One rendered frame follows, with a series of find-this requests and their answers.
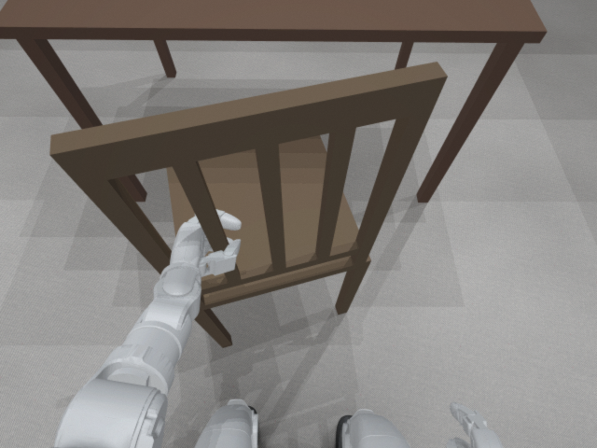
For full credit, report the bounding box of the right robot hand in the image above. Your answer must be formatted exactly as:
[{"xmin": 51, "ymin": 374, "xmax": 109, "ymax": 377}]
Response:
[{"xmin": 446, "ymin": 402, "xmax": 504, "ymax": 448}]

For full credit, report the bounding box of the left robot hand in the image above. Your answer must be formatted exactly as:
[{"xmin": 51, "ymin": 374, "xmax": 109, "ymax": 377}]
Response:
[{"xmin": 170, "ymin": 209, "xmax": 242, "ymax": 277}]

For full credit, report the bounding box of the robot left forearm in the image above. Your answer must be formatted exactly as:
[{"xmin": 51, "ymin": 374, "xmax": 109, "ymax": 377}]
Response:
[{"xmin": 54, "ymin": 262, "xmax": 201, "ymax": 447}]

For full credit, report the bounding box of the table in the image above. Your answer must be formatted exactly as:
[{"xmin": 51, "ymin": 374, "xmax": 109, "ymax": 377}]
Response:
[{"xmin": 0, "ymin": 0, "xmax": 547, "ymax": 203}]

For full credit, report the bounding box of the chair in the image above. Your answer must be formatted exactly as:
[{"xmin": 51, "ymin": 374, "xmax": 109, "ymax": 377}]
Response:
[{"xmin": 49, "ymin": 62, "xmax": 448, "ymax": 348}]

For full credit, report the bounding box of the robot left thigh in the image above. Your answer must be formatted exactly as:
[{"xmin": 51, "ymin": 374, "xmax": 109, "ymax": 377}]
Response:
[{"xmin": 194, "ymin": 404, "xmax": 258, "ymax": 448}]

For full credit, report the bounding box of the left robot shin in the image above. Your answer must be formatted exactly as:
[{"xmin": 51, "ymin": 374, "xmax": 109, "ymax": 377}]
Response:
[{"xmin": 227, "ymin": 399, "xmax": 251, "ymax": 410}]

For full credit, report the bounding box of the robot left upper arm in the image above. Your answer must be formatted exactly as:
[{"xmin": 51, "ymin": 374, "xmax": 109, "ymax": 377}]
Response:
[{"xmin": 51, "ymin": 378, "xmax": 168, "ymax": 448}]

